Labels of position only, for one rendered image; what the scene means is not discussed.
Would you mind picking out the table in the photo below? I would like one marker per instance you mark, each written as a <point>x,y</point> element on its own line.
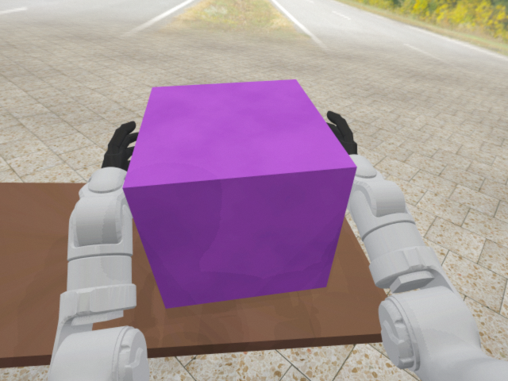
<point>34,224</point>

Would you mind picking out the robot right upper arm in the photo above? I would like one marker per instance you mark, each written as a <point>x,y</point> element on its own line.
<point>431,333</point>

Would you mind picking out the carton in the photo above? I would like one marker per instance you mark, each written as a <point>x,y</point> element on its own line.
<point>237,190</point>

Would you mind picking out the robot left upper arm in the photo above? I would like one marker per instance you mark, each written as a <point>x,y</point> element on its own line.
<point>114,354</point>

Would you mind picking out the robot left forearm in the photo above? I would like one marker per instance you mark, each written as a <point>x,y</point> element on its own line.
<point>100,246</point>

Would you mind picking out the robot right hand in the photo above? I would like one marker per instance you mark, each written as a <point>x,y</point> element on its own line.
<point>342,132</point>

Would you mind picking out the robot right forearm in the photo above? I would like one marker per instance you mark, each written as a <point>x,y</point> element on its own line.
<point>399,258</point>

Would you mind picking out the robot left hand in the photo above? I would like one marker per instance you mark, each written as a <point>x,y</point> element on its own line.
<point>118,154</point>

